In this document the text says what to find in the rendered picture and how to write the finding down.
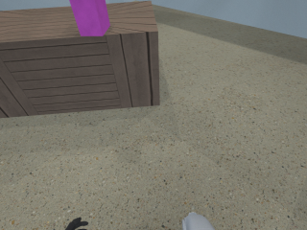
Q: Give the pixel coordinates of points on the robot right thigh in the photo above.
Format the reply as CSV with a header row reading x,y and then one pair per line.
x,y
196,222

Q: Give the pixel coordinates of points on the left robot hand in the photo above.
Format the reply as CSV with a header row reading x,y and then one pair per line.
x,y
76,223

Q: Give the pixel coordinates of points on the pedestal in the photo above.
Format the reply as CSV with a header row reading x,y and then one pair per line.
x,y
48,67

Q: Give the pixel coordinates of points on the carton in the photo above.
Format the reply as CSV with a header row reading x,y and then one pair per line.
x,y
91,16

